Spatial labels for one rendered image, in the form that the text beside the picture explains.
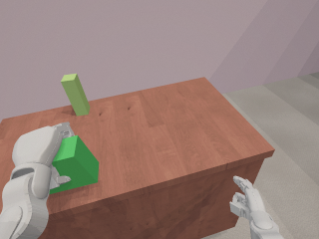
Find sponge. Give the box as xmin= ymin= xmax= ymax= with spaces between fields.
xmin=49 ymin=135 xmax=100 ymax=194

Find right robot forearm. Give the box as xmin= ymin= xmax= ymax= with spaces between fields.
xmin=248 ymin=210 xmax=284 ymax=239

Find robot right hand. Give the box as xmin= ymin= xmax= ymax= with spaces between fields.
xmin=229 ymin=175 xmax=267 ymax=220

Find robot left hand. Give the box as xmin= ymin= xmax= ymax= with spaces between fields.
xmin=12 ymin=121 xmax=75 ymax=190

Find table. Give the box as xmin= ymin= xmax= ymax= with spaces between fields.
xmin=0 ymin=77 xmax=275 ymax=239

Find left robot forearm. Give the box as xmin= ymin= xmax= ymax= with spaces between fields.
xmin=0 ymin=162 xmax=52 ymax=239

